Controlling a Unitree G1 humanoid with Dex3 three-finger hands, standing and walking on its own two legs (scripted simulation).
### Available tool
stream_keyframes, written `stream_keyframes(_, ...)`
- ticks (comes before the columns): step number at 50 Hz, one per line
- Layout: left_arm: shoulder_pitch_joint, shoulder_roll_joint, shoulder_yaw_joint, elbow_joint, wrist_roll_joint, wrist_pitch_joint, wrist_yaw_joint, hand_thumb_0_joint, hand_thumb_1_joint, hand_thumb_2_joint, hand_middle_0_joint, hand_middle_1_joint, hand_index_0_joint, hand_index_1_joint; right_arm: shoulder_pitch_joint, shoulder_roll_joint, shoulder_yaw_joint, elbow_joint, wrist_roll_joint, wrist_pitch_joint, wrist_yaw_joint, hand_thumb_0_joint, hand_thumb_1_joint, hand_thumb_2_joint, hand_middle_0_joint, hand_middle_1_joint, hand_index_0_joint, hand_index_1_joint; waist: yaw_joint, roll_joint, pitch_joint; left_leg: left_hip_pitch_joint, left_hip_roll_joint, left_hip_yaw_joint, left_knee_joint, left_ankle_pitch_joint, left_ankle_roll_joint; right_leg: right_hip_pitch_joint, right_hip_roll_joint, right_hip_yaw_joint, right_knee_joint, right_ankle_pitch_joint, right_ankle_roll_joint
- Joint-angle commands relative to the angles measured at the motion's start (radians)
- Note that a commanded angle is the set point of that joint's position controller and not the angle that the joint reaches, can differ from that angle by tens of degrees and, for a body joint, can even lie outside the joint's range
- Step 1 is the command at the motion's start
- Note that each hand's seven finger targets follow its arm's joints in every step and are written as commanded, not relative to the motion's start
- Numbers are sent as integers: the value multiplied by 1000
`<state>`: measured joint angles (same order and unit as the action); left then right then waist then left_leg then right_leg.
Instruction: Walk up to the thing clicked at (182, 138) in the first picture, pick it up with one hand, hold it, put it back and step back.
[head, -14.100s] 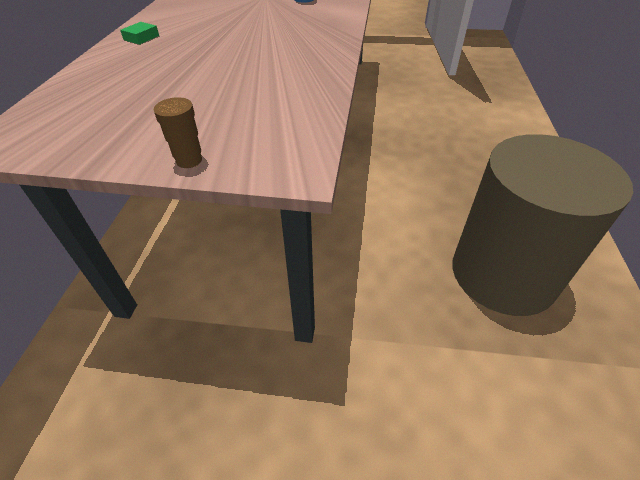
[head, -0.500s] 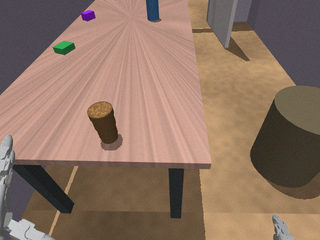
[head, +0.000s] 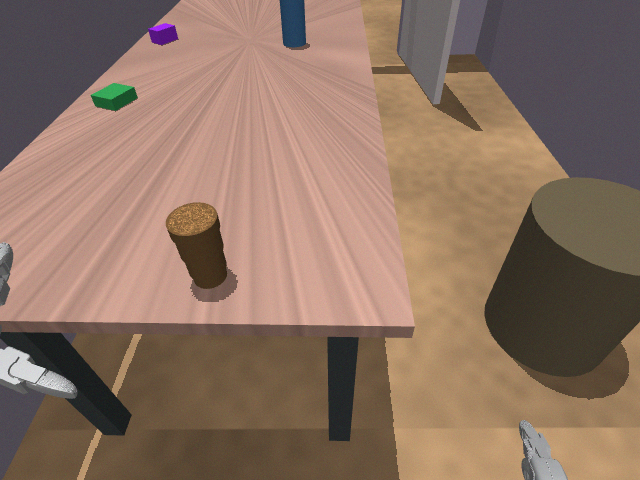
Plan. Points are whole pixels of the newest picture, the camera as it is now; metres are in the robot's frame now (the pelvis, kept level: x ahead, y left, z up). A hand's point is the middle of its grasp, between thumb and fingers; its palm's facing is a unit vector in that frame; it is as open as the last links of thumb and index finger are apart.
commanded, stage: go down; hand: left
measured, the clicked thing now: (201, 249) +0.46 +0.21 +0.04
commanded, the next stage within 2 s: none
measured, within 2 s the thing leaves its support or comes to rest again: neither
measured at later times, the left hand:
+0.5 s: hand (26, 283) +0.31 +0.34 +0.14, palm faces +0.18 -0.98 -0.06, open 17.4 cm
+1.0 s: hand (22, 252) +0.35 +0.37 +0.15, palm faces +0.17 -0.99 -0.01, open 17.7 cm
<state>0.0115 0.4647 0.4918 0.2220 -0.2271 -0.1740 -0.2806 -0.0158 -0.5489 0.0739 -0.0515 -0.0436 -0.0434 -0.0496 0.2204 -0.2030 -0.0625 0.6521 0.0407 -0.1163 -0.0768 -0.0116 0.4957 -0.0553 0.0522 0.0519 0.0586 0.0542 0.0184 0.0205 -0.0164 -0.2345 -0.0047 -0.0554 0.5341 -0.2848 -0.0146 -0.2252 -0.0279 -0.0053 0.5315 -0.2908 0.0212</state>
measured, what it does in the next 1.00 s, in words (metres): stands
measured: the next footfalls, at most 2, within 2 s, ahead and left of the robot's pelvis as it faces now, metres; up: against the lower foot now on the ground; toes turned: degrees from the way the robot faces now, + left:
none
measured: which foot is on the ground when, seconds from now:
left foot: down 0.00-1.00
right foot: down 0.00-1.00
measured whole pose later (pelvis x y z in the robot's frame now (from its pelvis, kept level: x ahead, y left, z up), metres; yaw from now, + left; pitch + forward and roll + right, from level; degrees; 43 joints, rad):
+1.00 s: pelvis +0.00 +0.01 +0.00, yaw -1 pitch +6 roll -1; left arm -0.47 0.73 0.61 0.89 -0.23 -0.06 -0.57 -0.02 -0.60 0.09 -0.04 -0.03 -0.03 -0.04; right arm 0.24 -0.24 0.04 0.66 0.01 -0.24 -0.15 -0.01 0.53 -0.05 0.05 0.05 0.06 0.05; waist -0.03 0.00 -0.08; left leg -0.38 0.01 -0.04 0.57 -0.29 -0.01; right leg -0.35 -0.02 0.01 0.53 -0.27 0.03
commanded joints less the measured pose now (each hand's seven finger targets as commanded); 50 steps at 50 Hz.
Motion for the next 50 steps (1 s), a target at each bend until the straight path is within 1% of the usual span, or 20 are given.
stream_keyframes(1, -325, 331, 134, -98, -57, -12, -82, 0, -499, 83, -30, -27, -20, -39, -88, -127, -13, -157, 6, -73, -22, 0, 518, -57, 50, 50, 50, 50, 4, 74, -156, 21, -18, 50, -87, 199, 19, 31, 17, -44, -82, 192, -27)
stream_keyframes(3, -345, 351, 141, -21, -68, 13, -114, 0, -511, 73, -34, -19, -22, -32, -76, -169, -34, -175, 4, -83, -31, 0, 515, -57, 50, 50, 50, 50, -6, 47, -187, 35, -13, 47, -85, 206, 21, 28, 19, -45, -83, 197, -26)
stream_keyframes(5, -394, 371, 144, -9, -71, 22, -140, 0, -514, 81, -33, -22, -21, -36, -84, -157, -18, -187, 4, -93, -29, 0, 522, -56, 50, 50, 50, 50, 3, 69, -187, 27, -12, 46, -87, 217, 17, 26, 22, -47, -78, 200, -31)
stream_keyframes(6, -426, 393, 159, -4, -74, 23, -150, 0, -518, 82, -29, -22, -18, -35, -73, -193, -39, -209, 2, -101, -34, 0, 523, -56, 50, 50, 49, 50, -6, 72, -208, 39, -4, 39, -87, 235, 13, 23, 28, -49, -71, 209, -32)
stream_keyframes(9, -430, 383, 150, 35, -68, 39, -169, 0, -508, 92, -28, -19, -16, -35, -34, -143, 1, -171, -3, -104, -31, 0, 527, -56, 50, 50, 49, 50, 13, 93, -191, 27, -4, 42, -81, 274, 9, 14, 28, -49, -65, 232, -35)
stream_keyframes(12, -449, 410, 166, 61, -67, 44, -177, 0, -523, 90, -28, -19, -16, -34, -34, -187, -26, -205, -11, -117, -37, 0, 527, -56, 50, 50, 49, 50, 5, 72, -227, 40, -2, 43, -73, 284, 11, 22, 30, -48, -67, 243, -31)
stream_keyframes(13, -444, 414, 174, 67, -66, 45, -182, 0, -496, 101, -25, -20, -13, -37, -10, -146, 9, -172, -13, -112, -34, 0, 533, -55, 50, 50, 49, 50, 15, 66, -238, 35, -6, 46, -64, 301, 14, 33, 26, -45, -67, 264, -29)
stream_keyframes(16, -479, 411, 158, 59, -63, 48, -190, 0, -501, 102, -26, -22, -15, -37, -34, -149, 3, -174, -13, -121, -39, 0, 537, -54, 50, 50, 49, 50, 8, 103, -224, 39, -6, 50, -64, 304, 11, 7, 26, -42, -62, 262, -30)
stream_keyframes(18, -503, 428, 160, 73, -59, 54, -194, 0, -491, 106, -23, -18, -12, -33, -21, -190, -22, -181, -18, -126, -45, 0, 534, -55, 50, 50, 49, 50, -7, 89, -247, 53, 3, 40, -67, 319, 8, 1, 31, -45, -60, 267, -31)
stream_keyframes(19, -522, 426, 158, 65, -58, 55, -196, 0, -481, 101, -26, -19, -16, -32, -40, -165, 1, -188, -15, -128, -45, 0, 542, -53, 50, 50, 49, 50, -1, 107, -231, 48, 1, 42, -69, 303, 8, -6, 30, -46, -64, 255, -31)
stream_keyframes(22, -569, 462, 173, 119, -67, 58, -208, 0, -527, 99, -26, -28, -18, -40, -33, -202, -32, -170, -17, -136, -58, 0, 536, -55, 50, 50, 49, 50, -20, 89, -215, 44, -3, 43, -71, 266, 15, -20, 30, -43, -72, 237, -27)
stream_keyframes(24, -610, 490, 182, 158, -66, 64, -221, 0, -533, 104, -24, -28, -16, -42, -19, -177, -2, -152, -18, -146, -60, 0, 541, -54, 49, 50, 49, 50, -18, 99, -209, 38, -5, 42, -74, 240, 15, -37, 30, -44, -75, 216, -28)
stream_keyframes(26, -642, 506, 183, 201, -73, 65, -241, 0, -575, 101, -24, -32, -17, -46, -27, -195, -17, -148, -18, -151, -69, 0, 536, -55, 49, 50, 49, 50, -28, 76, -215, 32, -9, 43, -71, 218, 22, -41, 28, -41, -80, 206, -24)
stream_keyframes(31, -720, 524, 159, 307, -73, 77, -286, 0, -587, 89, -27, -31, -22, -42, -67, -152, 49, -154, -19, -168, -75, 0, 547, -52, 49, 50, 49, 50, -28, 78, -231, 32, -17, 43, -68, 179, 28, -64, 25, -39, -86, 178, -24)
stream_keyframes(32, -730, 546, 163, 329, -70, 78, -291, 0, -592, 89, -25, -27, -20, -39, -58, -179, 28, -159, -21, -172, -82, 0, 544, -53, 49, 50, 49, 50, -36, 81, -242, 39, -15, 41, -64, 198, 27, -63, 26, -40, -84, 193, -23)
stream_keyframes(40, -785, 620, 180, 431, -48, 63, -295, 0, -599, 81, -34, -27, -27, -39, -40, -195, 29, -151, -33, -177, -92, 0, 545, -53, 49, 50, 49, 50, -37, 78, -297, 32, -13, 35, -34, 262, 24, -72, 28, -39, -69, 239, -23)
stream_keyframes(42, -789, 628, 179, 443, -40, 53, -293, 0, -611, 79, -36, -31, -30, -44, -58, -143, 72, -130, -31, -178, -86, 0, 546, -53, 49, 50, 49, 50, -17, 101, -276, 7, -17, 38, -35, 239, 22, -77, 27, -37, -69, 217, -25)
stream_keyframes(44, -794, 646, 187, 464, -41, 51, -292, 0, -594, 83, -35, -25, -27, -39, -48, -183, 36, -140, -34, -176, -94, 0, 542, -55, 49, 50, 49, 50, -36, 82, -316, 13, -17, 38, -24, 270, 26, -57, 25, -35, -63, 255, -21)
stream_keyframes(49, -833, 662, 182, 458, -30, 38, -295, 0, -611, 80, -41, -35, -34, -48, -61, -167, 52, -120, -33, -182, -89, 0, 539, -55, 49, 50, 49, 50, -30, 154, -325, 44, 1, 25, -19, 309, 10, -107, 35, -44, -49, 240, -33)
stream_keyframes(50, -823, 668, 185, 473, -30, 37, -296, 0, -611, 81, -41, -35, -35, -48, -50, -182, 41, -128, -34, -181, -90, 0, 541, -54, 49, 50, 49, 50, -44, 128, -338, 44, 2, 25, -13, 319, 13, -106, 36, -43, -50, 253, -30)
